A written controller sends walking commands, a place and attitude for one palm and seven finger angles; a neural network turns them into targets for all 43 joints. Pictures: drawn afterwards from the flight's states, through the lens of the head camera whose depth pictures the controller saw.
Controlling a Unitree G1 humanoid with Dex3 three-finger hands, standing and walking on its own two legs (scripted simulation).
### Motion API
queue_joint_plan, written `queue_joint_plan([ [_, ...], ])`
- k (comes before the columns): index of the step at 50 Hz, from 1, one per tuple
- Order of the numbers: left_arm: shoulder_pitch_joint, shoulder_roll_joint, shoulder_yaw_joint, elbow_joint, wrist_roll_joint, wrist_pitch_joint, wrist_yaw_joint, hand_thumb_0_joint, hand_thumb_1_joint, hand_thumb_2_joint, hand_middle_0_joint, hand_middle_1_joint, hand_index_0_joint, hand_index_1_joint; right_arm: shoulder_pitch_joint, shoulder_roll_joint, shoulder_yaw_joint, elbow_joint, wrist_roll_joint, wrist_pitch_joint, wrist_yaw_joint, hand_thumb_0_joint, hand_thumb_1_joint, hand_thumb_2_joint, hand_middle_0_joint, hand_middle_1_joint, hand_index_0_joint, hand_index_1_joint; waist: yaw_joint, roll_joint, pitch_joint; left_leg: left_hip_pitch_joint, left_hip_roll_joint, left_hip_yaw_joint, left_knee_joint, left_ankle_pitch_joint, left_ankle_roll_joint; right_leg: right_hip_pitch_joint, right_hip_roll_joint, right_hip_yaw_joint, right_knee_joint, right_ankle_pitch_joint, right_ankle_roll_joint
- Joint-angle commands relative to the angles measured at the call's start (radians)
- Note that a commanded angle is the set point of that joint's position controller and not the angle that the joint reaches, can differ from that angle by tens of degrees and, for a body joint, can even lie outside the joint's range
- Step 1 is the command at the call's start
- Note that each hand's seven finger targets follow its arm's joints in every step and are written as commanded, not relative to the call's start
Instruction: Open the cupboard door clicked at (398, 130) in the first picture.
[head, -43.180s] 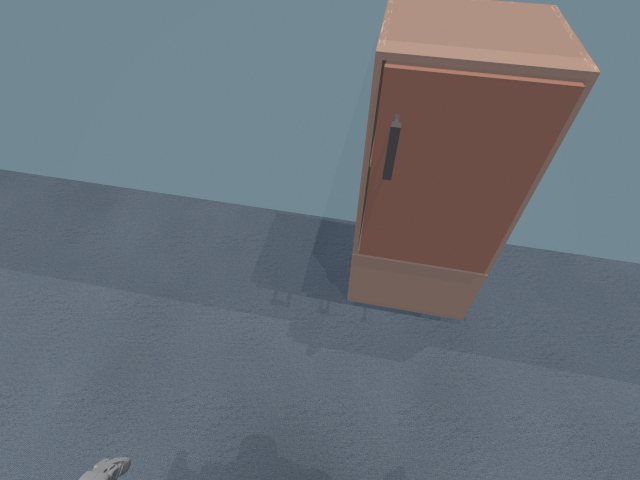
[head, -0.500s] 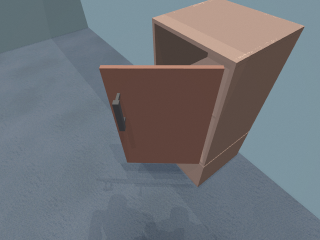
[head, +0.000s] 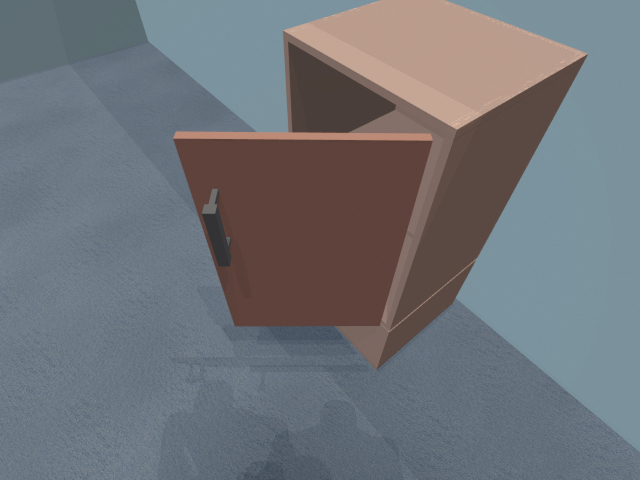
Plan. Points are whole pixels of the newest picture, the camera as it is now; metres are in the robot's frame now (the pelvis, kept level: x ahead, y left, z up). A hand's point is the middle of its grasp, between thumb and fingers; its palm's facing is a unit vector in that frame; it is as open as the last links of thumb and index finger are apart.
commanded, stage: look again from close up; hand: left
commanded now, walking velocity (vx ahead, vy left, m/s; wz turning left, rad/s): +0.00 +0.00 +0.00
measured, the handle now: (219, 228) +0.51 +0.20 -0.04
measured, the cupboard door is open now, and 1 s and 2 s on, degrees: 51 51 51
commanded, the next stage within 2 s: shuffle to correct the standing spot in 0.26 s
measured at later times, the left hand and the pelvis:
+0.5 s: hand out of the picture +0.04 +0.18 -0.18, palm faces +0.01 -0.98 -0.21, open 7.4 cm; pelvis +0.03 +0.00 +0.00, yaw -1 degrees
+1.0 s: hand out of the picture -0.01 +0.14 -0.16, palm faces +0.07 -0.98 -0.20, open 7.4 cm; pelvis -0.01 -0.03 +0.01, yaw +1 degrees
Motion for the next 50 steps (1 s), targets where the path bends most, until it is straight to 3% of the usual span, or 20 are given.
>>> queue_joint_plan([
  [1,0.058,0.115,0.026,-0.019,0.004,-0.02,0.01,0.0,0.9,0.9,-0.2,-0.3,-0.2,-0.3,-0.01,-0.095,-0.016,-0.038,0.006,-0.031,-0.016,0.0,-0.9,-0.9,0.2,0.3,0.2,0.3,0.02,0.023,-0.011,0.041,0.086,-0.089,-0.068,0.141,0.026,-0.032,-0.096,0.098,-0.099,0.197,-0.02],
  [18,0.073,0.107,0.026,0.035,0.008,-0.019,0.014,0.0,0.9,0.9,-0.2,-0.3,-0.2,-0.3,-0.059,-0.112,-0.021,-0.016,0.006,-0.032,-0.028,0.0,-0.9,-0.9,0.2,0.3,0.2,0.3,0.017,0.003,-0.033,0.121,0.094,-0.084,-0.06,0.267,0.029,-0.015,-0.106,0.091,-0.097,0.341,-0.005],
  [24,0.084,0.115,0.045,-0.001,0.01,0.003,0.02,0.0,0.9,0.9,-0.2,-0.3,-0.2,-0.3,-0.063,-0.124,-0.044,-0.047,0.006,-0.022,-0.042,0.0,-0.9,-0.9,0.2,0.3,0.2,0.3,0.014,0.016,-0.068,0.173,0.129,-0.081,-0.012,0.537,0.037,-0.053,-0.097,0.072,-0.017,0.463,0.003],
  [28,0.08,0.116,0.063,-0.052,0.016,0.022,0.017,0.0,0.9,0.9,-0.2,-0.3,-0.2,-0.3,-0.052,-0.16,-0.07,-0.078,0.001,-0.003,-0.054,0.0,-0.9,-0.9,0.2,0.3,0.2,0.3,0.007,0.067,-0.102,0.2,0.186,-0.109,0.01,0.663,0.072,-0.118,-0.066,0.045,0.079,0.385,0.007],
  [31,0.078,0.103,0.07,-0.084,0.02,0.034,0.014,0.0,0.9,0.9,-0.2,-0.3,-0.2,-0.3,-0.064,-0.176,-0.083,-0.106,-0.001,0.005,-0.055,0.0,-0.9,-0.9,0.2,0.3,0.2,0.3,0.012,0.109,-0.1,0.146,0.25,-0.178,-0.016,0.679,0.13,-0.144,-0.037,0.029,0.178,0.153,0.007],
  [33,0.091,0.087,0.073,-0.096,0.018,0.042,0.01,0.0,0.9,0.9,-0.2,-0.3,-0.2,-0.3,-0.095,-0.185,-0.088,-0.126,-0.007,0.007,-0.05,0.0,-0.9,-0.9,0.2,0.3,0.2,0.3,0.029,0.153,-0.091,0.066,0.283,-0.206,-0.038,0.599,0.161,-0.129,-0.031,0.033,0.196,-0.056,0.006],
  [34,0.114,0.078,0.073,-0.09,0.018,0.04,0.009,0.0,0.9,0.9,-0.2,-0.3,-0.2,-0.3,-0.118,-0.172,-0.085,-0.137,-0.008,0.007,-0.044,0.0,-0.9,-0.9,0.2,0.3,0.2,0.3,0.047,0.139,-0.101,0.0,0.259,-0.183,-0.029,0.459,0.146,-0.063,-0.041,0.043,0.131,-0.027,0.004],
  [35,0.139,0.08,0.071,-0.082,0.021,0.03,0.008,0.0,0.9,0.9,-0.2,-0.3,-0.2,-0.3,-0.143,-0.148,-0.079,-0.149,-0.007,0.007,-0.037,0.0,-0.9,-0.9,0.2,0.3,0.2,0.3,0.062,0.072,-0.103,-0.071,0.192,-0.136,0.016,0.248,0.1,-0.001,-0.066,0.078,0.015,0.102,0.007],
  [36,0.137,0.118,0.072,-0.08,0.029,0.014,0.011,0.0,0.9,0.9,-0.2,-0.3,-0.2,-0.3,-0.145,-0.087,-0.067,-0.153,-0.001,0.008,-0.03,0.0,-0.9,-0.9,0.2,0.3,0.2,0.3,0.054,-0.093,-0.118,-0.103,0.07,-0.055,0.104,0.009,0.036,0.005,-0.159,0.205,-0.096,0.181,0.0],
  [37,0.113,0.168,0.072,-0.082,0.024,0.006,0.013,0.0,0.9,0.9,-0.2,-0.3,-0.2,-0.3,-0.145,-0.052,-0.058,-0.163,0.003,0.018,-0.02,0.0,-0.9,-0.9,0.2,0.3,0.2,0.3,0.048,-0.192,-0.074,-0.152,-0.006,-0.016,0.179,-0.207,-0.002,-0.031,-0.283,0.312,-0.191,0.178,-0.03],
  [38,0.103,0.176,0.071,-0.085,0.024,0.001,0.013,0.0,0.9,0.9,-0.2,-0.3,-0.2,-0.3,-0.168,-0.067,-0.058,-0.163,-0.002,0.026,-0.017,0.0,-0.9,-0.9,0.2,0.3,0.2,0.3,0.067,-0.191,-0.051,-0.173,-0.002,-0.065,0.281,-0.297,0.002,-0.056,-0.314,0.351,-0.232,0.187,-0.039],
  [39,0.069,0.176,0.07,-0.09,0.024,-0.007,0.014,0.0,0.9,0.9,-0.2,-0.3,-0.2,-0.3,-0.149,-0.094,-0.063,-0.15,-0.004,0.028,-0.014,0.0,-0.9,-0.9,0.2,0.3,0.2,0.3,0.047,-0.193,-0.03,-0.191,0.015,-0.099,0.335,-0.265,0.008,-0.067,-0.301,0.339,-0.249,0.139,-0.042],
  [41,0.04,0.154,0.066,-0.088,0.019,-0.015,0.01,0.0,0.9,0.9,-0.2,-0.3,-0.2,-0.3,-0.109,-0.087,-0.061,-0.114,-0.006,0.019,-0.007,0.0,-0.9,-0.9,0.2,0.3,0.2,0.3,0.033,-0.133,-0.001,-0.209,0.015,-0.082,0.39,-0.191,0.003,-0.034,-0.277,0.307,-0.255,0.108,-0.074],
  [43,0.071,0.134,0.059,-0.076,0.017,-0.024,0.001,0.0,0.9,0.9,-0.2,-0.3,-0.2,-0.3,-0.096,-0.082,-0.057,-0.101,-0.009,0.013,0.002,0.0,-0.9,-0.9,0.2,0.3,0.2,0.3,0.04,-0.109,0.018,-0.248,0.013,-0.07,0.422,-0.155,-0.008,0.009,-0.255,0.27,-0.252,0.143,-0.087],
  [46,0.13,0.132,0.063,-0.055,0.019,-0.032,-0.001,0.0,0.9,0.9,-0.2,-0.3,-0.2,-0.3,-0.104,-0.083,-0.056,-0.102,-0.007,0.009,0.003,0.0,-0.9,-0.9,0.2,0.3,0.2,0.3,0.058,-0.079,0.024,-0.286,0.019,-0.057,0.417,-0.148,-0.023,0.087,-0.276,0.26,-0.242,0.276,-0.116],
  [50,0.166,0.135,0.064,-0.034,0.018,-0.034,0.003,0.0,0.9,0.9,-0.2,-0.3,-0.2,-0.3,-0.116,-0.073,-0.047,-0.113,0.0,0.009,-0.003,0.0,-0.9,-0.9,0.2,0.3,0.2,0.3,0.066,-0.075,-0.006,-0.253,0.026,-0.055,0.341,-0.161,-0.032,0.128,-0.289,0.228,-0.205,0.461,-0.157],
])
